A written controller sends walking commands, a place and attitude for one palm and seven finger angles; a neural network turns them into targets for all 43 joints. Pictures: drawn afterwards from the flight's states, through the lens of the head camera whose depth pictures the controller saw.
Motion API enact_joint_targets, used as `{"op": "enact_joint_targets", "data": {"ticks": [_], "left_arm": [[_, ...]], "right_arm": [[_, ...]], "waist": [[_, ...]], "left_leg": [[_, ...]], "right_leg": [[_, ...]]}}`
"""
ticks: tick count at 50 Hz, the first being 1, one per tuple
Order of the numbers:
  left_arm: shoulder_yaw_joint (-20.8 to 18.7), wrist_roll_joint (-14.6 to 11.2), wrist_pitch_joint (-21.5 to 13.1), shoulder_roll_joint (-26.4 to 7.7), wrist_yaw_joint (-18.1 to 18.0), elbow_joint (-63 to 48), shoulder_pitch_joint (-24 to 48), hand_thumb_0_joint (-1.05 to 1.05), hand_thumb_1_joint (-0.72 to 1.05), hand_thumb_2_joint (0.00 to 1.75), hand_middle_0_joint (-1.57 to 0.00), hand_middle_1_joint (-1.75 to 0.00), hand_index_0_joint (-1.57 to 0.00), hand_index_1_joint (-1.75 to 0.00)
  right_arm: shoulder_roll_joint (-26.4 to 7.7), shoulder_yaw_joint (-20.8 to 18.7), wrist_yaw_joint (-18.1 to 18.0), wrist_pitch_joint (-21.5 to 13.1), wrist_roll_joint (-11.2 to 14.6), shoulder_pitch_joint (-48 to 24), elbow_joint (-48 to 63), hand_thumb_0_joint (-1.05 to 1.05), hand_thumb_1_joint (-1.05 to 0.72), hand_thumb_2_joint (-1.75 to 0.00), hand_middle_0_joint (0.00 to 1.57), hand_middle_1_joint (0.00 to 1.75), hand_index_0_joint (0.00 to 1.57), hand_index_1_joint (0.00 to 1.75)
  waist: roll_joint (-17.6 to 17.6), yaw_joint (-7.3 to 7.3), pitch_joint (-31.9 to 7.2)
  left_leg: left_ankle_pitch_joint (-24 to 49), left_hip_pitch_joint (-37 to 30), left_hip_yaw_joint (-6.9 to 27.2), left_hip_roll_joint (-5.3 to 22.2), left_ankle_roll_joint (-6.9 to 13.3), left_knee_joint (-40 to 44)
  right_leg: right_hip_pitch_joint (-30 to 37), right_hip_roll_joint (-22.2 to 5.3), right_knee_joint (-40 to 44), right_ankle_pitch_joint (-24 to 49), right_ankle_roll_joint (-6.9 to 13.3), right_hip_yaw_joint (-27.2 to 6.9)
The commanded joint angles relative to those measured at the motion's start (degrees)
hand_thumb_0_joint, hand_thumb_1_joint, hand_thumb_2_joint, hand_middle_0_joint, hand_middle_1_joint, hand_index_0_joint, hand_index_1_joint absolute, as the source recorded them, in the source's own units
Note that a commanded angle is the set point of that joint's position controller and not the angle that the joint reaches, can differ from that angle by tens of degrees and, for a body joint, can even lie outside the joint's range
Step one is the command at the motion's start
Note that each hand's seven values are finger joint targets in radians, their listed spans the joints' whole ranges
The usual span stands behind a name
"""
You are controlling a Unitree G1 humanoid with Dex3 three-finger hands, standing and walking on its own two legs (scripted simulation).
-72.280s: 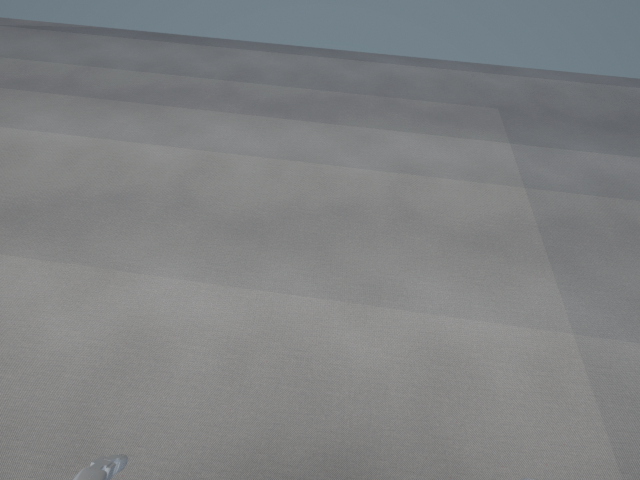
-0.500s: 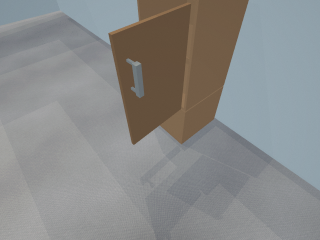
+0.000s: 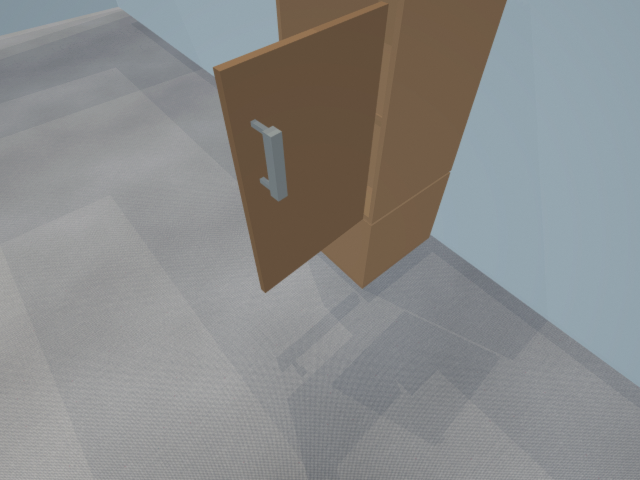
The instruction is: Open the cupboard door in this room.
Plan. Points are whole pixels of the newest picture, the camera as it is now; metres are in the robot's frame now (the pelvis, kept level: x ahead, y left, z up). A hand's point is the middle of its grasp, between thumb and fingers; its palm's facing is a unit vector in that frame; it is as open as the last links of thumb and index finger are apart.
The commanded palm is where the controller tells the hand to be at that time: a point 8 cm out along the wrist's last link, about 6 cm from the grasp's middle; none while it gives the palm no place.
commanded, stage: look to check the result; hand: left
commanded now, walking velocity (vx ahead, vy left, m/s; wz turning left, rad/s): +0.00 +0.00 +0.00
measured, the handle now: (268, 160) +0.61 +0.13 +0.04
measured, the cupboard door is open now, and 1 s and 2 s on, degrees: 94 94 94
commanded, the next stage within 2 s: stand and wait in 0.24 s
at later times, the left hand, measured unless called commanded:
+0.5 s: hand out of the picture +0.07 +0.22 -0.16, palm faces -0.01 -0.96 -0.29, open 7.4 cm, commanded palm none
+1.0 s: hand out of the picture +0.07 +0.22 -0.17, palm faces -0.01 -0.96 -0.29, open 7.4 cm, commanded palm none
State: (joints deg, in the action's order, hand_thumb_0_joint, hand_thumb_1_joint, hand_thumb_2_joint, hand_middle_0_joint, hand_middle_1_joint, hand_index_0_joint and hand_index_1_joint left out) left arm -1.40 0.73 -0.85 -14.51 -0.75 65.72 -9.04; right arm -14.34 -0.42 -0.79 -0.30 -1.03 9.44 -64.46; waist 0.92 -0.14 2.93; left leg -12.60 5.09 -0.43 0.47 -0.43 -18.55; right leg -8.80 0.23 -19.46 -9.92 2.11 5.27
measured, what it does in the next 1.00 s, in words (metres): stands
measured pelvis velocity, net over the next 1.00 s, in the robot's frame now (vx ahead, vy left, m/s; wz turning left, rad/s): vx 0.01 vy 0.00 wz -0.01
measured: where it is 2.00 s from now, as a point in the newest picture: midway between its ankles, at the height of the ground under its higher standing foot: outside the picture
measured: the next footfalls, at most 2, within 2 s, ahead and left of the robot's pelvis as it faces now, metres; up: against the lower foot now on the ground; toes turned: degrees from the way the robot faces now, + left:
none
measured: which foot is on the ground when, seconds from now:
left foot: down 0.00-1.00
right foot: down 0.00-1.00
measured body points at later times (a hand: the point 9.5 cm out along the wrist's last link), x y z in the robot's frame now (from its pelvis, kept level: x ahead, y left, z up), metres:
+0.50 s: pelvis +0.01 +0.00 +0.00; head +0.03 -0.01 +0.45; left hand +0.08 +0.27 -0.14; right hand +0.06 -0.27 -0.15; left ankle -0.03 +0.12 -0.75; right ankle +0.01 -0.09 -0.75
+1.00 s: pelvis +0.01 +0.00 +0.00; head +0.03 +0.00 +0.45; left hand +0.07 +0.27 -0.14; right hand +0.05 -0.27 -0.15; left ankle -0.03 +0.12 -0.75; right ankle +0.01 -0.09 -0.75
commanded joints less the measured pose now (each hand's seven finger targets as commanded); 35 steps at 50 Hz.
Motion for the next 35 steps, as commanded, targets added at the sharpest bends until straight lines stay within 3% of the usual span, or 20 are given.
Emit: {"op": "enact_joint_targets", "data": {"ticks": [1, 35], "left_arm": [[-1.48, -0.2, -1.5, -9.63, -0.61, -3.12, 0.01, 0.0, 0.9, 0.9, -0.2, -0.3, -0.2, -0.3], [-1.29, -0.28, -1.5, -10.46, -0.52, -3.34, 1.09, 0.0, 0.9, 0.9, -0.2, -0.3, -0.2, -0.3]], "right_arm": [[-9.39, -1.41, -0.8, -0.72, 0.09, 0.92, 2.41, 0.0, -0.9, -0.9, 0.2, 0.3, 0.2, 0.3], [-10.01, -1.23, -0.8, -0.96, 0.0, 0.49, 1.95, 0.0, -0.9, -0.9, 0.2, 0.3, 0.2, 0.3]], "waist": [[-0.81, -0.04, -4.22], [-0.2, 0.04, -3.3]], "left_leg": [[10.74, 1.29, 4.01, 6.0, 1.64, 2.12], [11.64, 0.29, 3.95, 6.39, 1.41, 3.73]], "right_leg": [[4.1, -7.8, 2.67, 12.04, 0.93, -7.31], [5.15, -7.84, 3.41, 12.81, 0.88, -7.55]]}}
